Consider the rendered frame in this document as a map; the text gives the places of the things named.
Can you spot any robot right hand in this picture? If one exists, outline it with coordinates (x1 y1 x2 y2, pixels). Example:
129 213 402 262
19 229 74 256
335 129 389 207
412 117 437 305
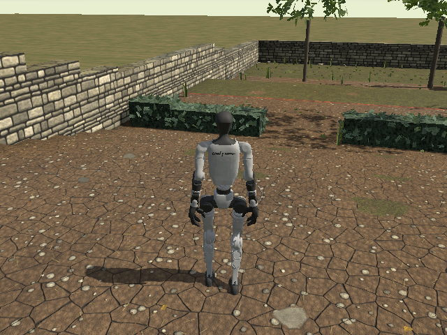
242 205 258 226

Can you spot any right robot forearm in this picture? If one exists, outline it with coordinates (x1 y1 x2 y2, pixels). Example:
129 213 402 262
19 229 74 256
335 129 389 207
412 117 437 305
246 171 258 207

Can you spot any right robot thigh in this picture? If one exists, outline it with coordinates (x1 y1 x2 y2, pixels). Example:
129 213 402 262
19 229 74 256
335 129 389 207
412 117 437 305
230 196 247 250

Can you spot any robot left hand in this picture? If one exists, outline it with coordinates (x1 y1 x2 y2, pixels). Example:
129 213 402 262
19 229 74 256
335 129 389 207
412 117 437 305
189 206 205 227

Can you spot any left robot forearm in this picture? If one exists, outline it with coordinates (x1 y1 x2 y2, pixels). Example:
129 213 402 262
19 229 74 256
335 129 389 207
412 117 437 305
190 171 202 207

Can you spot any humanoid robot head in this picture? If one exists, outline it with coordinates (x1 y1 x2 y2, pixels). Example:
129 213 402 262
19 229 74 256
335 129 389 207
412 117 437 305
212 111 236 145

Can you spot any right robot upper arm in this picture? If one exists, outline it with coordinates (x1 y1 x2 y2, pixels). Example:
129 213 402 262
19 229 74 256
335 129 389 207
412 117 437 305
239 142 254 181

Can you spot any left robot upper arm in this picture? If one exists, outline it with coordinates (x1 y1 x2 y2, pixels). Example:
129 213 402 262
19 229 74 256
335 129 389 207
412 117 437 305
194 141 210 181

